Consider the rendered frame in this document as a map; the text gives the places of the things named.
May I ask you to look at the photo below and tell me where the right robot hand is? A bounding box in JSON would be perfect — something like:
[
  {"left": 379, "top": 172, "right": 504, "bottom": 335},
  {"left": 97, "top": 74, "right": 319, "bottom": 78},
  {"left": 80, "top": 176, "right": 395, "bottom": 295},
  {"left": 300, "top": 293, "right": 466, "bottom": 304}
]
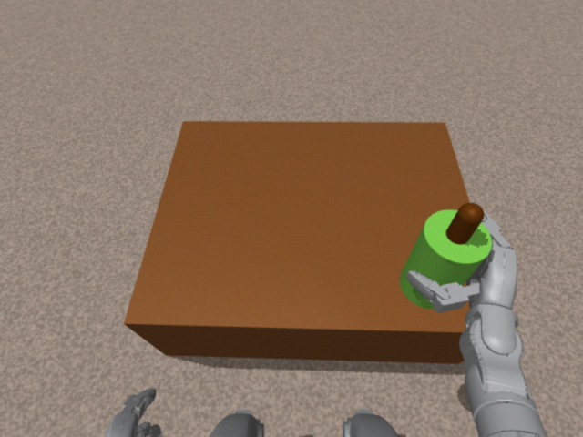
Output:
[{"left": 406, "top": 210, "right": 517, "bottom": 313}]

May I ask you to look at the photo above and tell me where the bottle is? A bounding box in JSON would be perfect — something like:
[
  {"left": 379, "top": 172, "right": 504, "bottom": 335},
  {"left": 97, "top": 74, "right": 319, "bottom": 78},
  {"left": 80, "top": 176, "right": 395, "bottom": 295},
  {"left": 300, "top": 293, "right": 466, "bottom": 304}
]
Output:
[{"left": 400, "top": 203, "right": 492, "bottom": 310}]

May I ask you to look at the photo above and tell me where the left robot hand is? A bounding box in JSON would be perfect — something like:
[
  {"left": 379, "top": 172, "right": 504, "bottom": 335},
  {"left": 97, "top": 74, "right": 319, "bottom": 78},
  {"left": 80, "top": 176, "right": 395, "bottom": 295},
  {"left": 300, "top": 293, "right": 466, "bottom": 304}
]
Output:
[{"left": 105, "top": 388, "right": 162, "bottom": 437}]

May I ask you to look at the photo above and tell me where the right robot arm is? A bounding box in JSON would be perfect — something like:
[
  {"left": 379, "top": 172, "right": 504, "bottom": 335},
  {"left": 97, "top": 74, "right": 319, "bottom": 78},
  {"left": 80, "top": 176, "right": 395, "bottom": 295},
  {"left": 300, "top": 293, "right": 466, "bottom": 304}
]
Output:
[{"left": 459, "top": 303, "right": 547, "bottom": 437}]

